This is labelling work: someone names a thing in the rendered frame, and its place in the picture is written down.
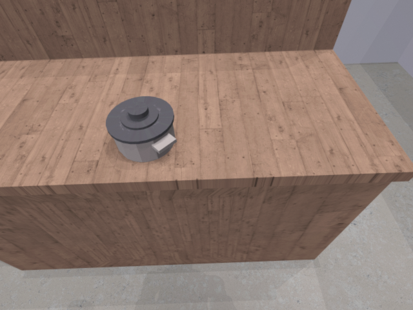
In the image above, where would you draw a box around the pot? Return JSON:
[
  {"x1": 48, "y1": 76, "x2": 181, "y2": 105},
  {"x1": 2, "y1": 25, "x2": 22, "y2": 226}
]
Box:
[{"x1": 114, "y1": 124, "x2": 177, "y2": 162}]

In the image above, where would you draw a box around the table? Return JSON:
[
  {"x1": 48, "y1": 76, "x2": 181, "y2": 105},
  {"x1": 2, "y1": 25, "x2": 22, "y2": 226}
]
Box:
[{"x1": 0, "y1": 0, "x2": 413, "y2": 271}]

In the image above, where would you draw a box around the lid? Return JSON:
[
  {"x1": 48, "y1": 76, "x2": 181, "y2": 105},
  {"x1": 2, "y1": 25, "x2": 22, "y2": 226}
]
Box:
[{"x1": 106, "y1": 96, "x2": 174, "y2": 144}]

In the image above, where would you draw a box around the knob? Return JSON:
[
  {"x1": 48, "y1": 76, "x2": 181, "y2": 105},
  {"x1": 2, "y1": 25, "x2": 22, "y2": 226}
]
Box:
[{"x1": 127, "y1": 102, "x2": 149, "y2": 119}]

